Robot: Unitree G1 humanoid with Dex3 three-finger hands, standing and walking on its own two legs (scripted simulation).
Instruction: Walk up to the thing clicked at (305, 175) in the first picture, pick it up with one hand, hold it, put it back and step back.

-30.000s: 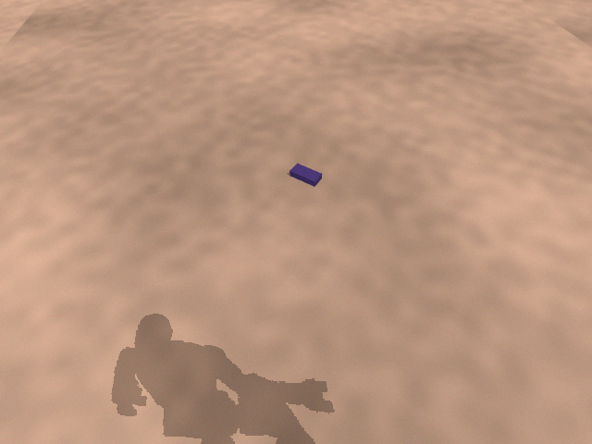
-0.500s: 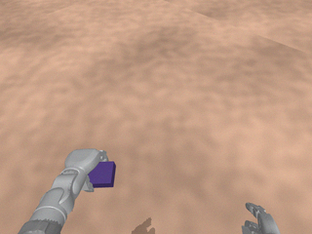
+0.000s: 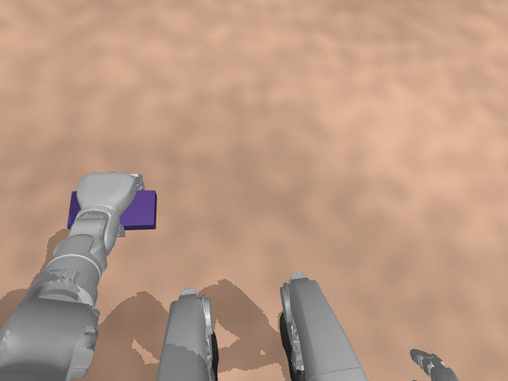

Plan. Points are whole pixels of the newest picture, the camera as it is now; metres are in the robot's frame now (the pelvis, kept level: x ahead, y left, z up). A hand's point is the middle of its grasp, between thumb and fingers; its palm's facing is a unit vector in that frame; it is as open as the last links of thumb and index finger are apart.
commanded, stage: crouch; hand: left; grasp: from above
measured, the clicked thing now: (115, 210) +0.43 +0.23 -0.14
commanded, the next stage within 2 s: lower in 1.34 s
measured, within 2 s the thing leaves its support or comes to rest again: neither
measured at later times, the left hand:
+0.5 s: hand (145, 227) +0.45 +0.22 -0.32, palm faces -0.45 +0.04 -0.89, open 9.6 cm
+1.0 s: hand (152, 228) +0.46 +0.22 -0.40, palm faces -0.47 +0.03 -0.88, open 9.6 cm
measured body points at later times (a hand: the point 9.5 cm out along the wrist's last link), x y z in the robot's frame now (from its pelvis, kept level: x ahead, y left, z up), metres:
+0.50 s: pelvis -0.01 +0.00 -0.15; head +0.22 +0.04 +0.23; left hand +0.47 +0.21 -0.27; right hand +0.05 -0.28 -0.27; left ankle +0.06 +0.12 -0.56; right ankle +0.08 -0.14 -0.56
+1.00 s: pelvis -0.02 +0.00 -0.22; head +0.23 +0.04 +0.15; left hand +0.48 +0.22 -0.35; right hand +0.01 -0.28 -0.33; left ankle +0.06 +0.12 -0.56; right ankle +0.08 -0.14 -0.56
